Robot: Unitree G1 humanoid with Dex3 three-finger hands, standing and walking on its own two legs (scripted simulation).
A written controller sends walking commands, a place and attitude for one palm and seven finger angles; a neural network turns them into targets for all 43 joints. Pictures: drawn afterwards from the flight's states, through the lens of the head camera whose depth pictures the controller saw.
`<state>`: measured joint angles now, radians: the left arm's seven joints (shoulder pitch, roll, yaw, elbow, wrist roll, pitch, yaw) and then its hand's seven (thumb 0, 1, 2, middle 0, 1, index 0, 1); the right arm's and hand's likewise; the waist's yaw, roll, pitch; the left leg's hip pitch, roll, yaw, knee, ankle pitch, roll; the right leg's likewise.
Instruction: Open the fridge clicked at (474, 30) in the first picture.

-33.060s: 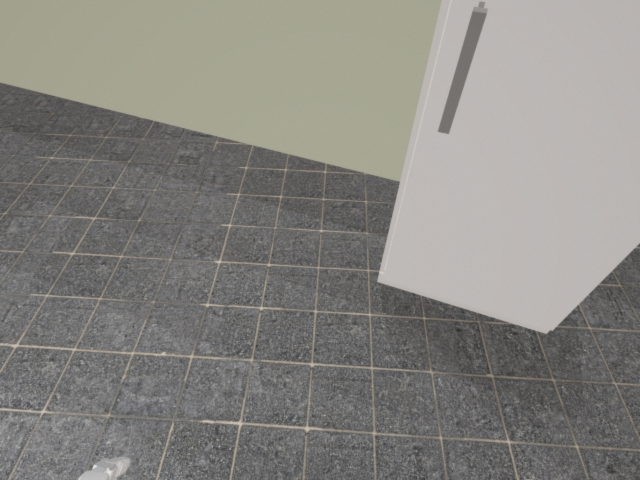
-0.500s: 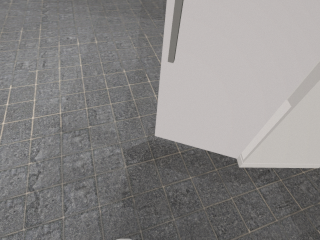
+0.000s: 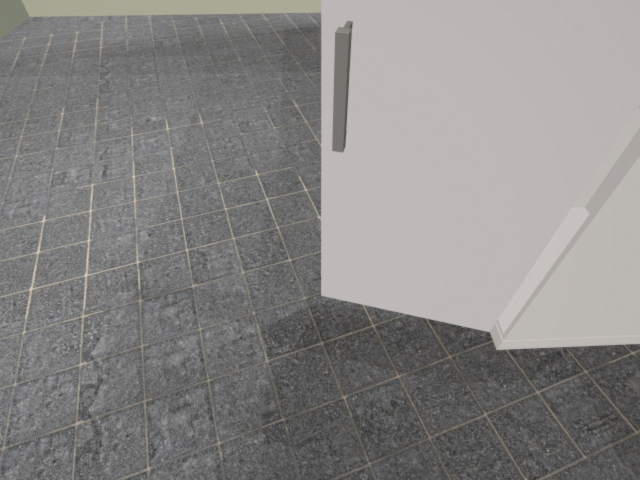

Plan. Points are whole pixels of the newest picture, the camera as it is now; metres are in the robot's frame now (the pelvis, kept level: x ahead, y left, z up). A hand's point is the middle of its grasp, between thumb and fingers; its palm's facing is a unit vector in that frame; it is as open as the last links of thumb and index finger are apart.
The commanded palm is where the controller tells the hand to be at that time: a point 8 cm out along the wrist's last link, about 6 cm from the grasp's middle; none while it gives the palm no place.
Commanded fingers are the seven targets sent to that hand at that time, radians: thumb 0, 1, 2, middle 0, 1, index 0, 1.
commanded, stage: let the arm hang, fingers relaxed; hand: left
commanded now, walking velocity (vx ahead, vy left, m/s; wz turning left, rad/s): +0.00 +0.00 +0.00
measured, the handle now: (343, 91) +0.78 -0.01 +0.11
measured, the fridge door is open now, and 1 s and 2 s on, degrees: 73 73 73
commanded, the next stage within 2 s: look to check the result in 0.22 s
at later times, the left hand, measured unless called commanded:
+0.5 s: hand out of the picture +0.09 +0.23 -0.16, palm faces -0.03 -0.94 -0.33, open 7.4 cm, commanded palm none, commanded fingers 0.00 0.90 0.90 -0.20 -0.30 -0.20 -0.30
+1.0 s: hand out of the picture +0.11 +0.22 -0.16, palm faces -0.04 -0.94 -0.33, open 7.4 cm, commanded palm none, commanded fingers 0.00 0.90 0.90 -0.20 -0.30 -0.20 -0.30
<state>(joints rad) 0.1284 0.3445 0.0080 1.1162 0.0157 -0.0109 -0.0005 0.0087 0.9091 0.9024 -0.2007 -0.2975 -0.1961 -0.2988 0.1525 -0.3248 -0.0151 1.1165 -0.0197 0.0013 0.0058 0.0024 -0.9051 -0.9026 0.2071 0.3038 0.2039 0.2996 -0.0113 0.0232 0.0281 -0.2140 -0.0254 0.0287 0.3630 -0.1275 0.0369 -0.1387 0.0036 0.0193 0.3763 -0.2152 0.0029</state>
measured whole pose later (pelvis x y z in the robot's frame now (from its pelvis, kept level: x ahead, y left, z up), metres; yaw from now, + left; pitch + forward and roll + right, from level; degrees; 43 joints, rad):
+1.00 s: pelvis +0.04 -0.02 +0.00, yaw -1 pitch -1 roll +0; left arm 0.11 0.33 0.00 1.13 0.01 -0.02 0.00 0.01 0.91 0.90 -0.20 -0.30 -0.20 -0.30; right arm 0.09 -0.33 0.00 1.13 -0.01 0.00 0.00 0.00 -0.90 -0.90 0.21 0.30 0.20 0.30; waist -0.01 0.00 0.05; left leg -0.14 0.00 0.03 0.31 -0.16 0.00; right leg -0.06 0.03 0.02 0.30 -0.23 -0.03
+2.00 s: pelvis +0.04 -0.02 +0.00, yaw -1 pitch -1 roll +0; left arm 0.12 0.33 0.00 1.13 0.01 -0.02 0.00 0.01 0.91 0.90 -0.20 -0.30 -0.20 -0.30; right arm 0.10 -0.33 0.00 1.13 -0.01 0.00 -0.01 0.00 -0.90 -0.90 0.21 0.30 0.20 0.30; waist -0.01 0.00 0.06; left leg -0.13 0.01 0.03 0.30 -0.15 0.00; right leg -0.04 0.03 0.03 0.28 -0.22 -0.03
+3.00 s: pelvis +0.04 -0.02 +0.00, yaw -1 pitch -1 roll +0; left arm 0.11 0.34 0.00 1.13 0.01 -0.02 0.00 0.01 0.91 0.90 -0.20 -0.30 -0.20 -0.30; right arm 0.09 -0.33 0.00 1.13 -0.01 0.00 -0.01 0.00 -0.90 -0.90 0.21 0.30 0.20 0.30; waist -0.01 -0.01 0.06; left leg -0.12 0.00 0.03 0.29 -0.15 0.00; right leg -0.04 0.03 0.03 0.28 -0.22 -0.03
